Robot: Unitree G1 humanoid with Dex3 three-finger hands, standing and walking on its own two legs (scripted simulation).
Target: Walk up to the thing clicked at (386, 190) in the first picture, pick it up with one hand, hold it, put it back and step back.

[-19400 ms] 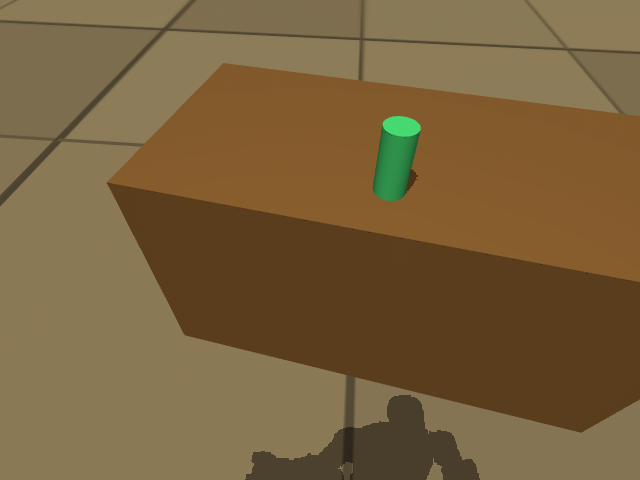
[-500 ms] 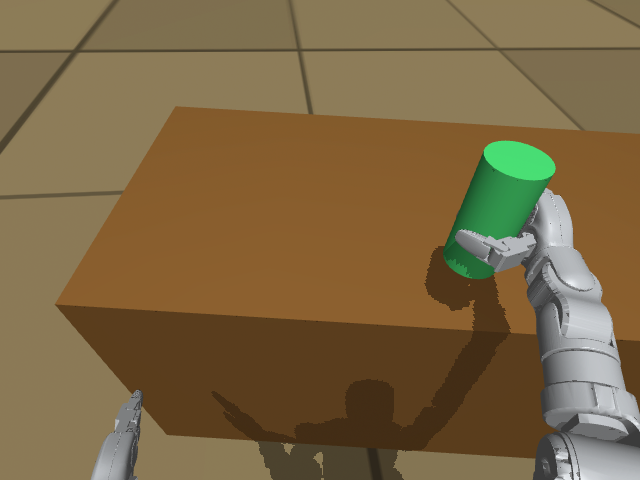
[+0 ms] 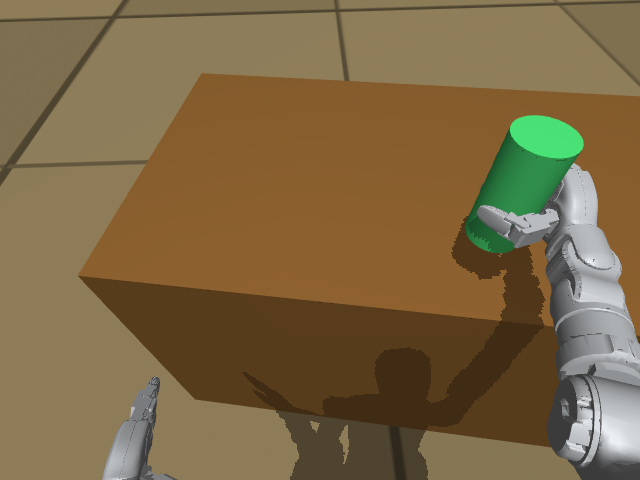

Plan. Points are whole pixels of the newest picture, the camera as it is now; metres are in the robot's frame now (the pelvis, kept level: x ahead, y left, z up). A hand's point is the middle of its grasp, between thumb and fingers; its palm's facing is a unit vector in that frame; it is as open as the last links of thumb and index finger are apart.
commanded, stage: crouch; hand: right
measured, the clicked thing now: (515, 190) +0.47 -0.17 +0.13
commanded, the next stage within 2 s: lower in 0.28 s
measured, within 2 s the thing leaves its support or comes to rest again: rests again in 1.46 s
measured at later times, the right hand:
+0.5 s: hand (505, 197) +0.49 -0.18 +0.10, palm faces +0.02 +1.00 +0.03, open 10.2 cm
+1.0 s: hand (487, 216) +0.50 -0.17 +0.04, palm faces +0.03 +1.00 +0.04, open 10.3 cm
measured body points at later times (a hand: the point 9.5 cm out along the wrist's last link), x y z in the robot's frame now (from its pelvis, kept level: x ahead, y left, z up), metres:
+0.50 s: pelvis +0.00 +0.00 -0.02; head +0.08 -0.02 +0.43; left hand +0.15 +0.26 -0.06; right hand +0.49 -0.23 +0.10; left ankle +0.03 +0.13 -0.72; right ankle +0.00 -0.12 -0.72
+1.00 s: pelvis +0.00 +0.00 -0.04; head +0.10 -0.02 +0.40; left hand +0.16 +0.26 -0.07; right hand +0.50 -0.23 +0.05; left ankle +0.03 +0.13 -0.72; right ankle +0.00 -0.12 -0.72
